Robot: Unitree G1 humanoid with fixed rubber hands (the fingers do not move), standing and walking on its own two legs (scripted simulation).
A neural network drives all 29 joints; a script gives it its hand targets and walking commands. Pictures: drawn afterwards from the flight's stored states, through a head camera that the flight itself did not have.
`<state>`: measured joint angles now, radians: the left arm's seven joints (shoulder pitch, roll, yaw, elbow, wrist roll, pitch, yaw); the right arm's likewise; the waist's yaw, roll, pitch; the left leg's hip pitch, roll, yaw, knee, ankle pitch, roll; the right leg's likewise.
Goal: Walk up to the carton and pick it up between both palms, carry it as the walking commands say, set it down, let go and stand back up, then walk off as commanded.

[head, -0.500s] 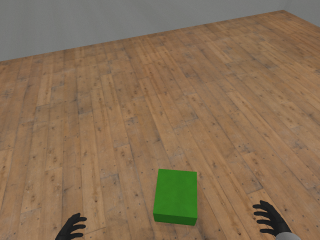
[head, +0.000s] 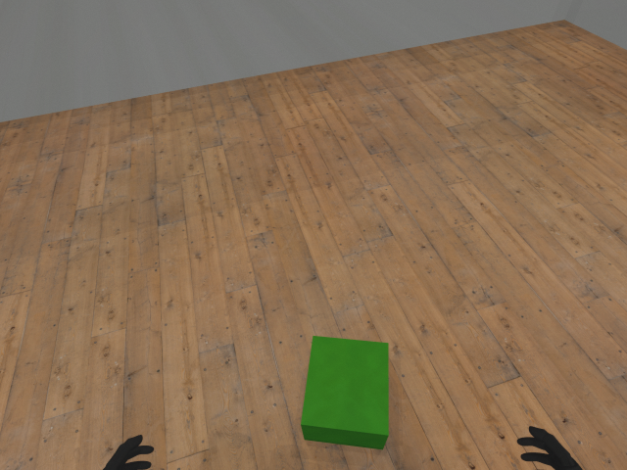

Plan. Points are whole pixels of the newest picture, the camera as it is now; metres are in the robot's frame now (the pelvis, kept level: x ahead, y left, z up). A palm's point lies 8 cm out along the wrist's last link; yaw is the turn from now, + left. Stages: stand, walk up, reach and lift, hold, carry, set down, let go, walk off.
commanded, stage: stand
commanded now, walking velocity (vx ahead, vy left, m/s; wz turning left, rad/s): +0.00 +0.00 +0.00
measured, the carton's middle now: (346, 390) +0.46 -0.05 -0.70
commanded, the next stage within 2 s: walk off in 1.18 s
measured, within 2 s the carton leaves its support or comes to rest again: neither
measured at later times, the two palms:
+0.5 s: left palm out of the picture +0.08 +0.31 -0.09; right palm out of the picture +0.08 -0.30 -0.10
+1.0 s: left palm out of the picture +0.07 +0.31 -0.09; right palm out of the picture +0.06 -0.30 -0.10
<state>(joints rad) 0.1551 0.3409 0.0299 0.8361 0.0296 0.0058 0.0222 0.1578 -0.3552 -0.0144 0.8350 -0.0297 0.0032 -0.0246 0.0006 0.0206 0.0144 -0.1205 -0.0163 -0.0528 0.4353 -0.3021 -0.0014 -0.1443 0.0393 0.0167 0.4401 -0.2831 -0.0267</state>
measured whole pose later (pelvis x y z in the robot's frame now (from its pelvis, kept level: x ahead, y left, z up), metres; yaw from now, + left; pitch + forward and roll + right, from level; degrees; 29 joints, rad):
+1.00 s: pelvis -0.03 +0.00 +0.01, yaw +0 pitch -3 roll +0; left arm 0.12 0.38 0.01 1.02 0.02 -0.01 0.01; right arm 0.14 -0.39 0.00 1.01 -0.02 -0.01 -0.02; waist 0.00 0.01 0.03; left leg -0.08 -0.02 -0.05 0.34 -0.21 0.01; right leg -0.10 0.03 0.02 0.34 -0.19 -0.02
